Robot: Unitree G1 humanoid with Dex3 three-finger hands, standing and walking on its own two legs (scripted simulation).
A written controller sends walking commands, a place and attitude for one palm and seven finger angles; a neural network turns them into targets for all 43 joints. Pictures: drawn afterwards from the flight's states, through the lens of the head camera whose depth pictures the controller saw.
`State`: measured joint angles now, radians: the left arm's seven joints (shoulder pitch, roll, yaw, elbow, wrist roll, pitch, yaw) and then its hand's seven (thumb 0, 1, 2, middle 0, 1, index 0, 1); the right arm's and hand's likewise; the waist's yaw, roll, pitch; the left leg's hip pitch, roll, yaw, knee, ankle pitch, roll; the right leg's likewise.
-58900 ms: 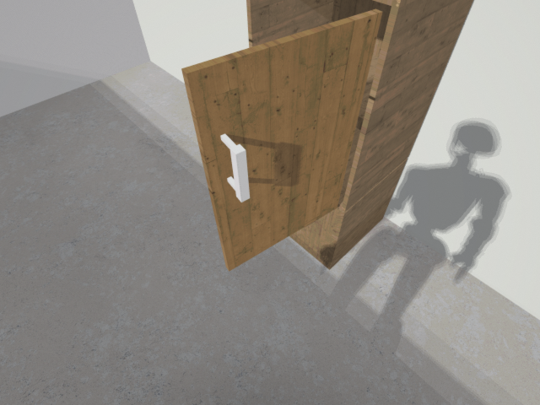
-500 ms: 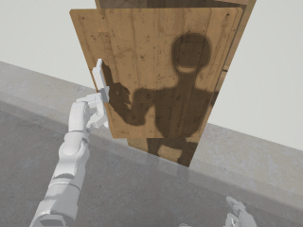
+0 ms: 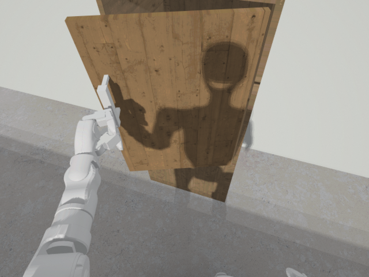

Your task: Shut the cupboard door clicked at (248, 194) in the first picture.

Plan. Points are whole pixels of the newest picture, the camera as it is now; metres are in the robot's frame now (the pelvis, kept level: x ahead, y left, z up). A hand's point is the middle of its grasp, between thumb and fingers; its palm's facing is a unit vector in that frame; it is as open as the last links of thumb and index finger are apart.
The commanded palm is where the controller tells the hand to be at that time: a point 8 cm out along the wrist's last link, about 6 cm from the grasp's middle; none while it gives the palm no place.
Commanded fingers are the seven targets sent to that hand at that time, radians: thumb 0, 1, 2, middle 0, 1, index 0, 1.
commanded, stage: bring the fist close to the handle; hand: left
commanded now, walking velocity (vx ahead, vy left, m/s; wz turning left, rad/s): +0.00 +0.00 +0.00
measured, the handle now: (111, 102) +0.51 +0.20 +0.09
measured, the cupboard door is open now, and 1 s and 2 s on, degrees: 22 13 2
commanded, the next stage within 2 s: push the door shut along its arc in 0.06 s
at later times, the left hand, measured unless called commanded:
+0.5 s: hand (123, 118) +0.44 +0.15 +0.10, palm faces -0.02 -1.00 -0.04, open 3.1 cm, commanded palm +0.42 +0.21 +0.09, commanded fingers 0.00 0.90 0.90 -1.30 -1.50 -1.30 -1.50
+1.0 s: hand (131, 103) +0.50 +0.14 +0.09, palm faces -0.15 -0.99 -0.04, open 3.1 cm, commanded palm +0.49 +0.19 +0.09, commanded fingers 0.00 0.90 0.90 -1.30 -1.50 -1.30 -1.50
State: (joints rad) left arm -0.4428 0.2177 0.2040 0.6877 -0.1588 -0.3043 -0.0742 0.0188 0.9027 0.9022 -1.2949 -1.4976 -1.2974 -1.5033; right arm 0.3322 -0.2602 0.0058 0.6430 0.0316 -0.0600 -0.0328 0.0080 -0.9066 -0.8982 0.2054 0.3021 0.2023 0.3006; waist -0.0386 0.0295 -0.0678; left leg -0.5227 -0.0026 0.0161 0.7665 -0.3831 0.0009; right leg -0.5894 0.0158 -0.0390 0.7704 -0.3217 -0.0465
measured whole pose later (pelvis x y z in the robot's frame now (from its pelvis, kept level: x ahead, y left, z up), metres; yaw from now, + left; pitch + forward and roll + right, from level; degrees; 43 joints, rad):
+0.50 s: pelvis -0.01 +0.01 -0.01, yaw +1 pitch +10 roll +0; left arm -0.75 0.28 0.20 0.99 -0.14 -0.36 -0.15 0.02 0.90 0.90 -1.30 -1.50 -1.30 -1.50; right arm 0.29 -0.26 0.03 0.66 0.03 -0.08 -0.04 0.01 -0.91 -0.90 0.21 0.30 0.20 0.30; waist -0.07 0.02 -0.06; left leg -0.62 -0.02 0.01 0.83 -0.38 0.01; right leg -0.68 0.00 -0.05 0.81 -0.32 -0.04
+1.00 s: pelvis -0.01 +0.02 -0.02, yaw +1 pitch +16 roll -1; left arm -1.01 0.43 0.25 1.23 -0.12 -0.35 -0.26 0.02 0.90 0.90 -1.30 -1.50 -1.29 -1.50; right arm 0.40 -0.29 0.02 0.68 0.02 -0.06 -0.03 0.00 -0.91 -0.90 0.21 0.30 0.20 0.30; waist -0.16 0.02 -0.07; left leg -0.79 -0.01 0.00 0.92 -0.42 0.02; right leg -0.83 0.01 -0.05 0.87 -0.33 -0.03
